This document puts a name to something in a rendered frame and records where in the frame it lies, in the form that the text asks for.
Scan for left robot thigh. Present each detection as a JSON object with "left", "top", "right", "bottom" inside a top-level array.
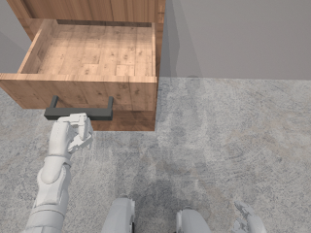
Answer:
[{"left": 100, "top": 197, "right": 135, "bottom": 233}]

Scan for handle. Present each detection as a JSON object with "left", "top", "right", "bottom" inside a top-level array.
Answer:
[{"left": 44, "top": 95, "right": 114, "bottom": 121}]

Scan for robot left forearm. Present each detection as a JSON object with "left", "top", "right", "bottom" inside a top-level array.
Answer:
[{"left": 20, "top": 155, "right": 72, "bottom": 233}]

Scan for robot thigh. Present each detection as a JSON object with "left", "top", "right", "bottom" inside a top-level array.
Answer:
[
  {"left": 100, "top": 197, "right": 135, "bottom": 233},
  {"left": 176, "top": 209, "right": 212, "bottom": 233}
]

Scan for cabinet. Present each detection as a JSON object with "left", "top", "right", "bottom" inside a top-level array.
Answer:
[{"left": 6, "top": 0, "right": 166, "bottom": 132}]

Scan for right robot thigh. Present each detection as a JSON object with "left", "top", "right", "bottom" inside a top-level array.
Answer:
[{"left": 176, "top": 209, "right": 212, "bottom": 233}]

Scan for left robot hand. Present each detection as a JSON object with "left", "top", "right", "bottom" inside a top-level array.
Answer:
[{"left": 49, "top": 113, "right": 93, "bottom": 159}]

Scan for drawer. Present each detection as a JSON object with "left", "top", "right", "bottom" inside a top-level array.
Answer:
[{"left": 0, "top": 18, "right": 157, "bottom": 111}]

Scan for right robot hand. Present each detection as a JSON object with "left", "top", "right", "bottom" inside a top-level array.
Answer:
[{"left": 230, "top": 200, "right": 267, "bottom": 233}]

